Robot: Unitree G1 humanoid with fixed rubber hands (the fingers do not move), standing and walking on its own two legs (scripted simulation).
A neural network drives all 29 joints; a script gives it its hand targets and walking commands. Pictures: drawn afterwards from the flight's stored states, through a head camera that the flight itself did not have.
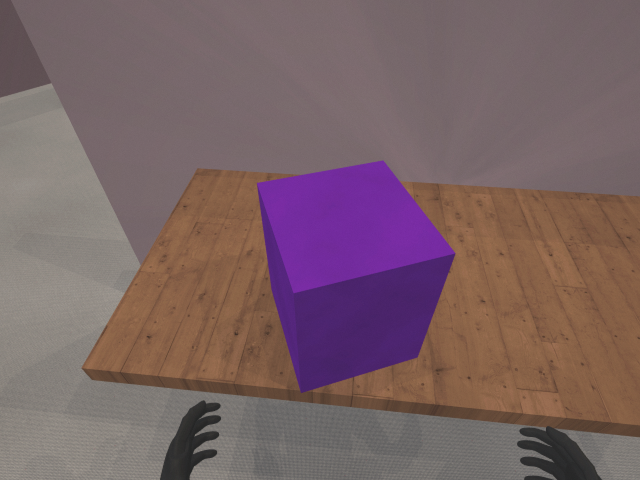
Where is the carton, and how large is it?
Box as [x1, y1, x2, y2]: [257, 161, 455, 392]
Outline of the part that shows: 383,161 377,161 257,183 271,288 301,392 416,357 455,253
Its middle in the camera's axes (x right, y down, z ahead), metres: +0.03 +0.05 +0.60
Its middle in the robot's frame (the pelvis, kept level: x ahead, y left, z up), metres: +0.43 +0.01 +0.02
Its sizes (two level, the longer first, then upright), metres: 0.210 0.200 0.250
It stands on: a table, 0.67 m high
